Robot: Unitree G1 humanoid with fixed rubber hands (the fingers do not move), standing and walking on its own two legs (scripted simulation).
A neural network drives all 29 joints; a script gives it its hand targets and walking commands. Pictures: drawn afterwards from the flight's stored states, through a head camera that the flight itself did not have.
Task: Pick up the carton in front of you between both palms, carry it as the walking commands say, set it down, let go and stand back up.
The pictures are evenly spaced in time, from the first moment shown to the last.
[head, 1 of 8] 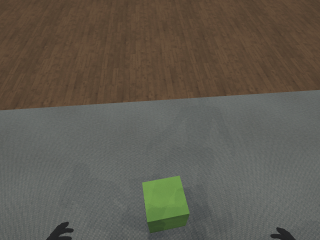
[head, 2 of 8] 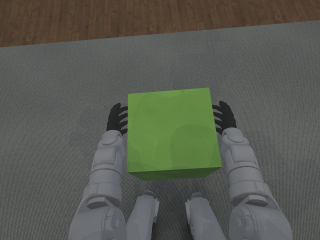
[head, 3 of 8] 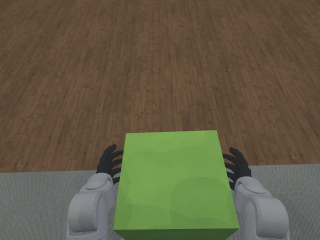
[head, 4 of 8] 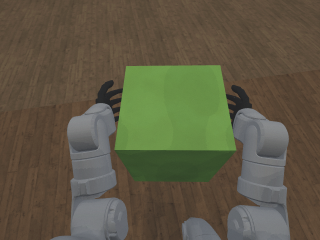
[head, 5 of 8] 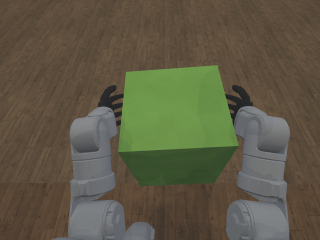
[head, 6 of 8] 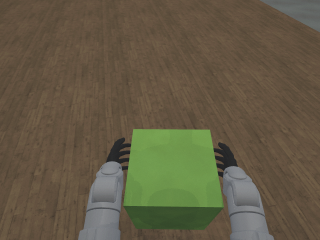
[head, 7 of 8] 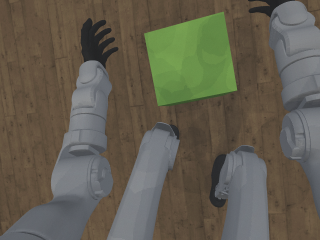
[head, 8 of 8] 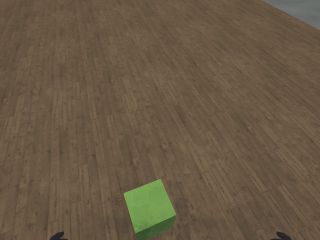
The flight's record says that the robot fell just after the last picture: no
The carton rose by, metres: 0.99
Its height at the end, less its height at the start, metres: +0.26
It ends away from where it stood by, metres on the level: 5.39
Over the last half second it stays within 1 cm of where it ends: yes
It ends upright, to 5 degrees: yes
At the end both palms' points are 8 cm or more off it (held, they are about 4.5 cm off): yes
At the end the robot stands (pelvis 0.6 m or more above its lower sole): yes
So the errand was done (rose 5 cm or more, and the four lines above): yes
